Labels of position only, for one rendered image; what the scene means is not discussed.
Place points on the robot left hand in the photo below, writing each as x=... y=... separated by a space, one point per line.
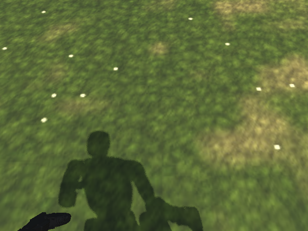
x=45 y=222

